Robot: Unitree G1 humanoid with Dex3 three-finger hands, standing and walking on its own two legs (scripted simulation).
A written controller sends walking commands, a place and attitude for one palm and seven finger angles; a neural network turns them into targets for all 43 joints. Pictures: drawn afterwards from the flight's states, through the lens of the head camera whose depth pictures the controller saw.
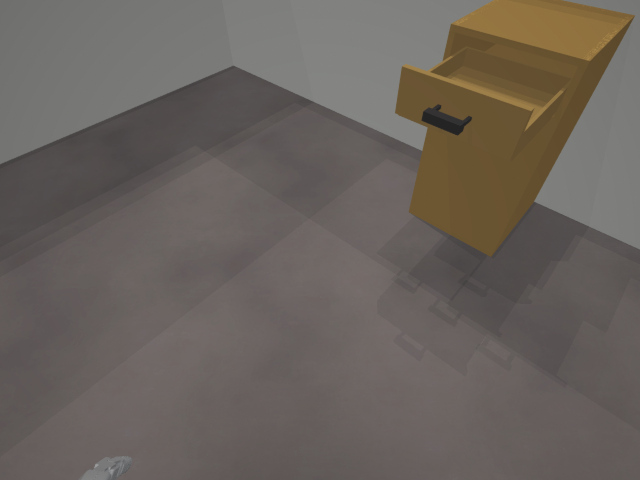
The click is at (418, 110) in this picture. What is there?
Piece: drawer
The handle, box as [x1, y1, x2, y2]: [422, 104, 471, 135]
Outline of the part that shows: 423,111 423,121 457,135 462,130 463,126 471,118 468,116 463,120 460,120 442,113 437,110 440,108 440,105 438,104 433,108 427,108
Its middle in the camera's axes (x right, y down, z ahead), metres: +0.33 -0.31 +1.00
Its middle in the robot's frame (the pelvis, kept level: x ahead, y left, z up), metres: +0.97 -0.28 -0.06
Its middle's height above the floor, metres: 0.71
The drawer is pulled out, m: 0.30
